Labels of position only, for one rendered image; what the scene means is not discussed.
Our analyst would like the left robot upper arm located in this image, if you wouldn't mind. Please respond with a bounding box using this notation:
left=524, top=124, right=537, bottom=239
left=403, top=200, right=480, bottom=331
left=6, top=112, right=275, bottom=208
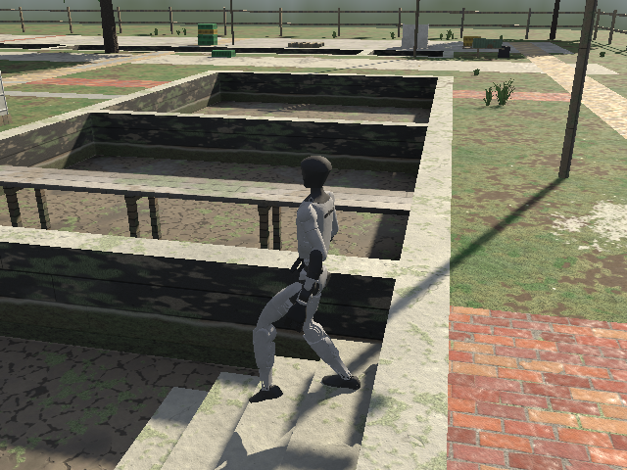
left=297, top=203, right=327, bottom=261

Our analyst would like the robot right hand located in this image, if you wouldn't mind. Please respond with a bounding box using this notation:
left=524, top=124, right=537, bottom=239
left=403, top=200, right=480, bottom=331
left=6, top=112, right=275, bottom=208
left=290, top=257, right=305, bottom=278

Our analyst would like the robot head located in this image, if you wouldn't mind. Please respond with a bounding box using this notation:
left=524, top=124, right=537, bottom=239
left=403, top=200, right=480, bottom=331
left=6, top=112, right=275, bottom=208
left=301, top=156, right=332, bottom=204

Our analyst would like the robot torso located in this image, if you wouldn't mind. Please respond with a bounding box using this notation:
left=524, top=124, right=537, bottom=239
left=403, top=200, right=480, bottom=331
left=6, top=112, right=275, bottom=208
left=296, top=197, right=334, bottom=296

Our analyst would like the robot left hand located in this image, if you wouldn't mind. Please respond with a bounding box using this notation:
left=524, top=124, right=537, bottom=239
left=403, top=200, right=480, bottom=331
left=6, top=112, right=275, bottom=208
left=284, top=302, right=307, bottom=333

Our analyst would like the left robot forearm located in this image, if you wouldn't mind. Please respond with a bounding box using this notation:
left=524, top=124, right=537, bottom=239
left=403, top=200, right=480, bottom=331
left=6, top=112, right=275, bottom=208
left=296, top=250, right=323, bottom=306

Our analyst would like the right robot upper arm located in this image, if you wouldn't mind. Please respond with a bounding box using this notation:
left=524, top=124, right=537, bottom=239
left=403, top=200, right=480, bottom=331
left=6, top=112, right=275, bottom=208
left=324, top=191, right=339, bottom=237

